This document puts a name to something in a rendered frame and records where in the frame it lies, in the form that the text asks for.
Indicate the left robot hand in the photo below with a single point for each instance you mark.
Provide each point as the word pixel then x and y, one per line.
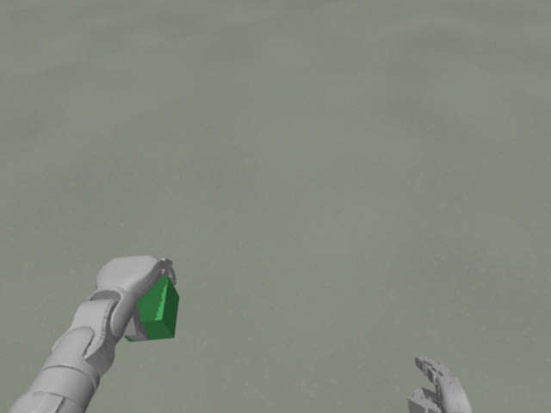
pixel 137 275

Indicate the right robot hand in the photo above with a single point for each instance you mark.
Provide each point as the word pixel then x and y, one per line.
pixel 450 395

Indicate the cube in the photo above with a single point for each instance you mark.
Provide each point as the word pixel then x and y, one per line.
pixel 158 310

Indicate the left robot arm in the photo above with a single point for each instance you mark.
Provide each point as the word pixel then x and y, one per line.
pixel 71 375

